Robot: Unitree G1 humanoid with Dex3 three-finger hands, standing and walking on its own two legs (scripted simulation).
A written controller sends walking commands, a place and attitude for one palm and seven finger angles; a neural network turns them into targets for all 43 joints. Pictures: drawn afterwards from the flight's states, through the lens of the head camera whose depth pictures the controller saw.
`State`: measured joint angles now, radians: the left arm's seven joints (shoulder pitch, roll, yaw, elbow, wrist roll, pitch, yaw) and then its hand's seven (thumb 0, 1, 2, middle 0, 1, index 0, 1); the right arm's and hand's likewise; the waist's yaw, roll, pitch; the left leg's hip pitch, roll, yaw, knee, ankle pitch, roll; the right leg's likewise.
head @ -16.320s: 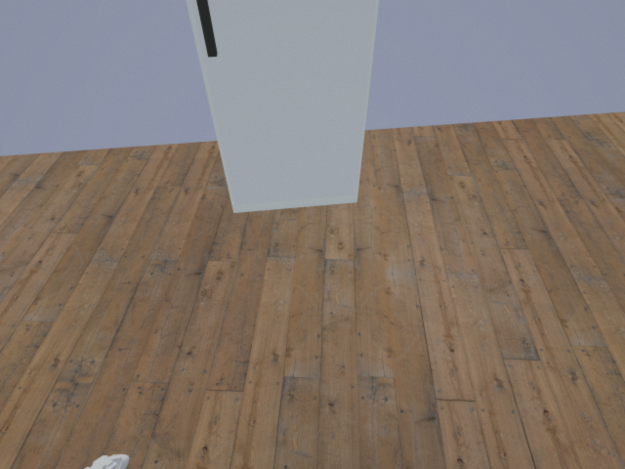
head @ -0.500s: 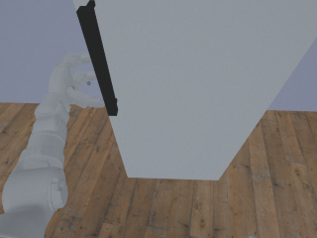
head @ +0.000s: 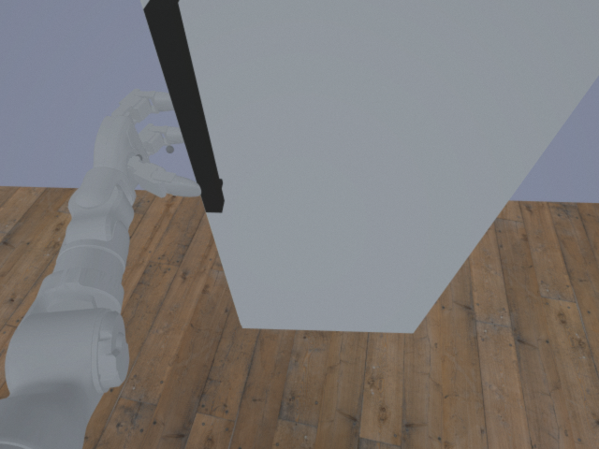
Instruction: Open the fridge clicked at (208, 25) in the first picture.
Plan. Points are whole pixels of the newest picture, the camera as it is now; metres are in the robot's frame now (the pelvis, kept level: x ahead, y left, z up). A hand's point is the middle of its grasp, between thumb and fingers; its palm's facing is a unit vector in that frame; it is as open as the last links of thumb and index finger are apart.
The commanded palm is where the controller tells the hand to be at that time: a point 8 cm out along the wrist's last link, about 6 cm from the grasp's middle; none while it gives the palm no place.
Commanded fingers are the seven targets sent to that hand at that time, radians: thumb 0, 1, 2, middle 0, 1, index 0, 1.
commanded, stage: slide the fingers in behind the handle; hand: left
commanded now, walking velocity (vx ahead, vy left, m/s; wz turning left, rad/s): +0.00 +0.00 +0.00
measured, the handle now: (198, 121) +0.51 +0.14 +0.16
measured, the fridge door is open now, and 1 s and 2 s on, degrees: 0 0 0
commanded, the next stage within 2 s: grip the handle and tug to test in 1.46 s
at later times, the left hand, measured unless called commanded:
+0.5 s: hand (189, 152) +0.46 +0.14 +0.15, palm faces -0.03 -1.00 +0.01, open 13.9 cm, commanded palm +0.43 +0.20 +0.15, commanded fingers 0.00 -0.50 0.30 -0.30 -1.20 -0.30 -1.20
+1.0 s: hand (207, 157) +0.45 +0.12 +0.15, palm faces -0.05 -1.00 +0.01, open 14.0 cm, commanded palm +0.42 +0.17 +0.15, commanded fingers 0.00 -0.50 0.30 -0.30 -1.20 -0.30 -1.20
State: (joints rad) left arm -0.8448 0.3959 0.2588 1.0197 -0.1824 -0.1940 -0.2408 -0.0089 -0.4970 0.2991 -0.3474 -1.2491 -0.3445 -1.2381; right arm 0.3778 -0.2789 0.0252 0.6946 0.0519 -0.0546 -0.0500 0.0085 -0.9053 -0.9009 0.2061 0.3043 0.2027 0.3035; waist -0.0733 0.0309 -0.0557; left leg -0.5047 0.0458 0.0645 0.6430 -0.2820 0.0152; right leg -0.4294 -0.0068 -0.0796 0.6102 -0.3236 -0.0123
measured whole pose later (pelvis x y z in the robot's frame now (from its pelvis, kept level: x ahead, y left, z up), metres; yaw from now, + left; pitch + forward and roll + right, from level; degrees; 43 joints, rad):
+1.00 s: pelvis +0.01 -0.01 +0.01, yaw +0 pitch +5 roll +0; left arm -0.73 0.26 0.19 0.83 -0.18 -0.12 -0.14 -0.01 -0.50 0.30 -0.30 -1.20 -0.30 -1.20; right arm 0.30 -0.26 0.02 0.68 0.06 -0.04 -0.05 0.01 -0.91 -0.90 0.21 0.30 0.20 0.30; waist -0.05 0.04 -0.05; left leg -0.40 0.05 0.06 0.59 -0.27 0.00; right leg -0.34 0.00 -0.08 0.57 -0.33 -0.03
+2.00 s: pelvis +0.01 -0.01 +0.01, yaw +0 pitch +5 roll -1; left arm -0.72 0.25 0.19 0.83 -0.17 -0.13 -0.12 0.00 0.14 0.57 -0.36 -1.29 -0.35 -1.28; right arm 0.31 -0.26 0.02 0.68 0.05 -0.04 -0.04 0.01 -0.91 -0.90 0.21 0.30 0.20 0.30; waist -0.05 0.03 -0.05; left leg -0.40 0.05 0.07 0.58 -0.27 0.01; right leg -0.34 0.00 -0.07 0.56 -0.32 -0.02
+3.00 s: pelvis +0.04 -0.01 +0.01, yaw -3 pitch +5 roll +0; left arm -0.46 0.22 0.20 0.45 -0.18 0.02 -0.09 0.01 0.71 0.76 -0.27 -1.40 -0.28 -1.38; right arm 0.29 -0.25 0.01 0.61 0.05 0.00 -0.02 0.01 -0.91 -0.90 0.20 0.30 0.20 0.30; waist -0.04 0.04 -0.07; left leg -0.29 0.05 0.11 0.51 -0.29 0.00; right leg -0.25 0.01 -0.03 0.50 -0.33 -0.02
